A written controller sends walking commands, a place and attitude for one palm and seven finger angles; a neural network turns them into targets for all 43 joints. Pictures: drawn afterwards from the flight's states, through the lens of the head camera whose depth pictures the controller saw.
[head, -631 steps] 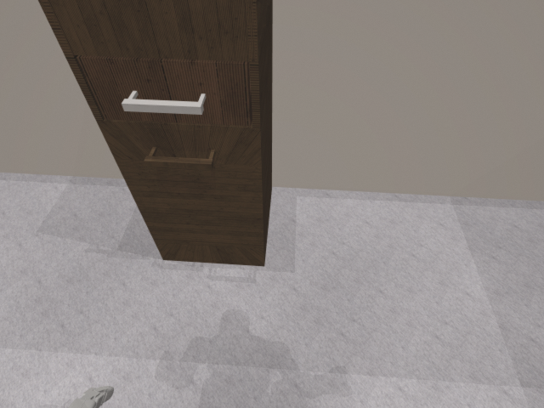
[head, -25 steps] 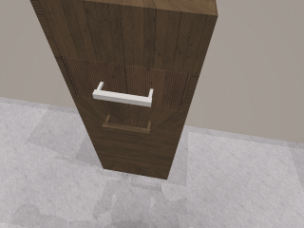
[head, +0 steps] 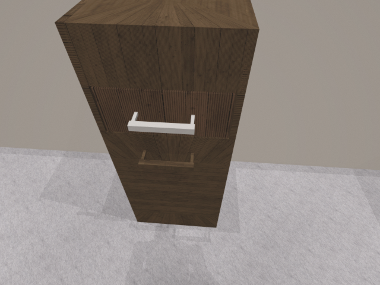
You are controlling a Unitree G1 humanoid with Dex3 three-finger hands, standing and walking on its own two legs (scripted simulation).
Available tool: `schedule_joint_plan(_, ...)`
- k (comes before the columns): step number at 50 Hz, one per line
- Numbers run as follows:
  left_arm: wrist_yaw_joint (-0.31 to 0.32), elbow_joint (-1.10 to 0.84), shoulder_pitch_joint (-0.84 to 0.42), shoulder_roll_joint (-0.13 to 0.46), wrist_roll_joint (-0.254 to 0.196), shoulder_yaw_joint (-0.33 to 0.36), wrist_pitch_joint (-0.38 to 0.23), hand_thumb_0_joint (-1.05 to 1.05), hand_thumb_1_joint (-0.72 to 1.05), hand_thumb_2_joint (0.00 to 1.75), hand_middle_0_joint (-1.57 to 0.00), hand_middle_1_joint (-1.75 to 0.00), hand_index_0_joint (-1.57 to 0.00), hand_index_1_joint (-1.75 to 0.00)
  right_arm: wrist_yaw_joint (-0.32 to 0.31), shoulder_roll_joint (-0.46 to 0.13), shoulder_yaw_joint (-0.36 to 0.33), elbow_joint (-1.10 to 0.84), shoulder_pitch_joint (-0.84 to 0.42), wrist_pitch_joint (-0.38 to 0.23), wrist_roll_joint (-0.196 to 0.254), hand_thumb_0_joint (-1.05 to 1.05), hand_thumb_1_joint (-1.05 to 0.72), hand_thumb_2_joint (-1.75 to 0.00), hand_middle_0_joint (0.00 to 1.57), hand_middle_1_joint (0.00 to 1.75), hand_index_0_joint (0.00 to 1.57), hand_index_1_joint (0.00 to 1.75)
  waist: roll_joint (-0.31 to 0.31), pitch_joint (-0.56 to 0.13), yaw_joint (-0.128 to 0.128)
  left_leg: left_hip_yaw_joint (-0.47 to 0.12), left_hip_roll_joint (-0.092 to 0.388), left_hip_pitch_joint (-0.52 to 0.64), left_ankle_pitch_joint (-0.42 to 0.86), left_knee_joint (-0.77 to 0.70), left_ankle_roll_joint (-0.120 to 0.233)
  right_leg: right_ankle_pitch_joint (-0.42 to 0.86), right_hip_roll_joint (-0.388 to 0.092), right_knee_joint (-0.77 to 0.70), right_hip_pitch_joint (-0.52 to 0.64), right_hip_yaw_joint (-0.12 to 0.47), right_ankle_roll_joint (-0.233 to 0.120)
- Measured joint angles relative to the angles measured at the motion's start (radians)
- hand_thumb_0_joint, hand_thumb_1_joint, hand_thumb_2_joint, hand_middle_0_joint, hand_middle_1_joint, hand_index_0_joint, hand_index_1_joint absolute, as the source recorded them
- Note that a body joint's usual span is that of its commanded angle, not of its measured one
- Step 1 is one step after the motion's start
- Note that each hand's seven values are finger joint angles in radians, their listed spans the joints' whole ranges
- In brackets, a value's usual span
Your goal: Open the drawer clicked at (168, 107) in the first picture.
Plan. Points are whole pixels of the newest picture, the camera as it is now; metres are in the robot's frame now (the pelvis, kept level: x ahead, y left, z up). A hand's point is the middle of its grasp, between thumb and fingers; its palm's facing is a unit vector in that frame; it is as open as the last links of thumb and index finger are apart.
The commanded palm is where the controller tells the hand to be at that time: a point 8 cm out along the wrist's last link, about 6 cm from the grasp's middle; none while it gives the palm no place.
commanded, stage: come to a stop and stand still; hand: left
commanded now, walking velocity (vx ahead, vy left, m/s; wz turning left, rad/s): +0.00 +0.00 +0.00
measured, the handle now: (162, 122) +0.53 +0.11 +0.03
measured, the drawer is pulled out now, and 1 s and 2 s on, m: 0.00 0.00 0.00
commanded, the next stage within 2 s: look again from close up in 0.44 s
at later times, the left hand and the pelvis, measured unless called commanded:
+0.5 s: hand out of the picture -0.06 +0.12 -0.18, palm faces +0.05 -0.99 -0.13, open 7.4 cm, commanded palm none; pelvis -0.01 -0.02 +0.00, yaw +0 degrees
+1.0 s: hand out of the picture +0.03 +0.15 -0.18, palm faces +0.02 -0.98 -0.21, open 7.3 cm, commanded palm none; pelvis +0.02 -0.02 -0.01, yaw +0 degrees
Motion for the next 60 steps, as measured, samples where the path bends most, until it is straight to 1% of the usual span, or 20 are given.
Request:
schedule_joint_plan(3, 0.002, 0.002, 0.002, -0.009, -0.004, -0.006, -0.011, 0.0, 0.91, 0.9, -0.2, -0.29, -0.2, -0.3, 0.005, 0.012, 0.007, 0.025, 0.023, 0.001, -0.002, 0.01, -0.92, -0.9, 0.2, 0.3, 0.2, 0.3, 0.005, -0.001, -0.007, 0.0, 0.006, 0.013, 0.012, -0.011, -0.002, 0.008, 0.006, -0.005, 0.01, 0.001, -0.003)
schedule_joint_plan(7, 0.004, 0.005, 0.006, -0.011, -0.005, -0.008, -0.011, 0.0, 0.91, 0.9, -0.2, -0.29, -0.2, -0.3, 0.009, 0.035, 0.014, 0.05, 0.053, 0.002, -0.003, 0.01, -0.91, -0.9, 0.2, 0.3, 0.2, 0.3, -0.009, -0.006, -0.016, 0.001, 0.014, 0.021, 0.019, -0.014, -0.009, 0.012, 0.015, -0.003, 0.014, 0.002, -0.011)
schedule_joint_plan(11, 0.004, 0.004, 0.015, -0.012, -0.005, -0.008, -0.01, 0.0, 0.92, 0.9, -0.2, -0.29, -0.2, -0.3, 0.009, 0.052, 0.016, 0.065, 0.077, 0.006, -0.004, 0.01, -0.91, -0.9, 0.2, 0.3, 0.2, 0.3, -0.022, -0.011, -0.019, -0.004, 0.022, 0.012, 0.023, -0.011, -0.018, 0.017, 0.023, -0.002, 0.006, -0.002, -0.019)
schedule_joint_plan(18, 0.003, 0.005, 0.046, -0.025, -0.008, -0.009, -0.014, 0.0, 0.91, 0.9, -0.2, -0.29, -0.2, -0.3, 0.003, 0.059, 0.012, 0.073, 0.092, 0.006, -0.005, 0.01, -0.91, -0.9, 0.2, 0.3, 0.2, 0.3, -0.027, -0.007, -0.012, -0.013, 0.033, -0.011, 0.026, 0.001, -0.024, 0.023, 0.034, -0.004, -0.009, -0.011, -0.029)
schedule_joint_plan(27, 0.005, 0.026, 0.083, -0.038, -0.009, -0.015, -0.021, 0.0, 0.91, 0.9, -0.2, -0.29, -0.2, -0.3, -0.003, 0.061, 0.013, 0.06, 0.059, -0.006, -0.002, 0.01, -0.91, -0.9, 0.2, 0.3, 0.2, 0.3, -0.028, 0.0, -0.001, -0.011, 0.044, -0.013, 0.015, 0.011, -0.03, 0.021, 0.044, -0.011, -0.005, -0.007, -0.036)
schedule_joint_plan(29, 0.013, 0.019, 0.085, -0.043, 0.002, -0.026, -0.036, 0.0, 0.91, 0.9, -0.2, -0.29, -0.2, -0.3, 0.009, 0.051, 0.02, 0.03, 0.052, -0.009, -0.002, 0.01, -0.91, -0.9, 0.2, 0.3, 0.2, 0.3, -0.006, 0.006, -0.005, -0.027, 0.061, -0.056, -0.01, 0.074, -0.036, 0.021, 0.059, -0.009, -0.014, -0.022, -0.039)
schedule_joint_plan(31, 0.012, 0.003, 0.084, -0.043, 0.005, -0.032, -0.047, 0.0, 0.91, 0.9, -0.2, -0.29, -0.2, -0.3, 0.016, 0.039, 0.022, -0.002, 0.041, -0.011, -0.009, 0.01, -0.91, -0.9, 0.2, 0.3, 0.2, 0.3, 0.013, 0.018, -0.012, -0.039, 0.068, -0.086, -0.04, 0.13, -0.034, 0.007, 0.066, 0.016, -0.027, -0.034, -0.042)
schedule_joint_plan(33, 0.01, -0.005, 0.079, -0.04, 0.002, -0.033, -0.053, 0.0, 0.91, 0.9, -0.2, -0.29, -0.2, -0.3, 0.015, 0.023, 0.023, -0.019, 0.039, -0.012, -0.014, 0.02, -0.92, -0.9, 0.2, 0.3, 0.2, 0.3, 0.027, 0.02, -0.015, -0.046, 0.065, -0.098, -0.06, 0.162, -0.025, -0.013, 0.063, 0.042, -0.034, -0.042, -0.042)
schedule_joint_plan(36, 0.011, -0.015, 0.07, -0.029, -0.002, -0.032, -0.055, 0.0, 0.91, 0.9, -0.2, -0.29, -0.2, -0.3, 0.014, 0.006, 0.026, -0.032, 0.04, -0.018, -0.012, 0.02, -0.92, -0.9, 0.2, 0.3, 0.2, 0.3, 0.034, 0.01, -0.011, -0.043, 0.054, -0.092, -0.08, 0.18, -0.021, -0.041, 0.051, 0.075, -0.034, -0.039, -0.037)
schedule_joint_plan(41, 0.014, -0.038, 0.042, -0.005, -0.004, -0.028, -0.051, 0.0, 0.91, 0.9, -0.2, -0.29, -0.2, -0.3, 0.012, -0.01, 0.032, -0.036, 0.031, -0.022, -0.011, 0.02, -0.93, -0.9, 0.2, 0.3, 0.2, 0.3, 0.025, -0.006, -0.005, -0.029, 0.039, -0.067, -0.095, 0.174, -0.017, -0.07, 0.033, 0.1, -0.025, -0.027, -0.03)
schedule_joint_plan(46, 0.014, -0.061, 0.01, 0.015, -0.005, -0.027, -0.049, 0.0, 0.91, 0.9, -0.2, -0.29, -0.2, -0.3, 0.011, -0.014, 0.038, -0.033, 0.012, -0.027, -0.01, 0.02, -0.93, -0.9, 0.2, 0.3, 0.2, 0.3, 0.004, -0.003, -0.002, -0.021, 0.032, -0.047, -0.093, 0.151, -0.018, -0.075, 0.027, 0.093, -0.015, -0.019, -0.029)
schedule_joint_plan(54, 0.013, -0.069, -0.01, 0.037, -0.007, -0.027, -0.04, 0.0, 0.92, 0.9, -0.2, -0.29, -0.2, -0.3, 0.01, -0.009, 0.045, -0.02, -0.015, -0.03, -0.007, 0.01, -0.92, -0.9, 0.2, 0.3, 0.2, 0.3, -0.029, 0.008, 0.003, -0.017, 0.036, -0.025, -0.092, 0.128, -0.026, -0.069, 0.032, 0.065, 0.006, -0.012, -0.033)
schedule_joint_plan(57, 0.017, -0.067, -0.009, 0.034, -0.002, -0.029, -0.041, 0.0, 0.92, 0.9, -0.2, -0.29, -0.2, -0.3, 0.01, -0.012, 0.044, -0.024, -0.022, -0.027, -0.005, 0.01, -0.92, -0.9, 0.2, 0.3, 0.2, 0.3, -0.026, 0.011, 0.004, -0.021, 0.044, -0.035, -0.096, 0.141, -0.03, -0.064, 0.04, 0.052, 0.01, -0.015, -0.033)
schedule_joint_plan(58, 0.026, -0.22, 0.037, 0.042, 0.041, -0.037, 0.032, 0.01, 0.92, 0.9, -0.2, -0.3, -0.2, -0.3, 0.009, -0.017, 0.045, -0.072, -0.005, -0.034, 0.008, 0.01, -0.92, -0.9, 0.2, 0.3, 0.2, 0.3, -0.024, 0.01, 0.009, -0.019, 0.048, -0.05, -0.101, 0.15, -0.03, -0.064, 0.043, 0.064, -0.009, -0.012, -0.035)
schedule_joint_plan(59, 0.043, -0.408, 0.091, 0.06, 0.083, -0.047, 0.067, 0.01, 0.93, 0.9, -0.21, -0.3, -0.2, -0.3, -0.002, -0.022, 0.048, -0.123, 0.017, -0.079, 0.015, 0.01, -0.92, -0.9, 0.2, 0.3, 0.2, 0.3, -0.028, 0.013, 0.019, -0.011, 0.044, -0.053, -0.098, 0.143, -0.031, -0.067, 0.037, 0.105, -0.039, -0.008, -0.041)
schedule_joint_plan(60, 0.07, -0.58, 0.135, 0.083, 0.106, -0.057, 0.065, 0.02, 0.93, 0.9, -0.21, -0.3, -0.2, -0.3, -0.017, -0.029, 0.048, -0.158, 0.034, -0.14, 0.02, 0.02, -0.92, -0.9, 0.2, 0.3, 0.2, 0.3, -0.029, 0.01, 0.026, -0.005, 0.035, -0.054, -0.089, 0.129, -0.032, -0.069, 0.026, 0.162, -0.075, -0.008, -0.047)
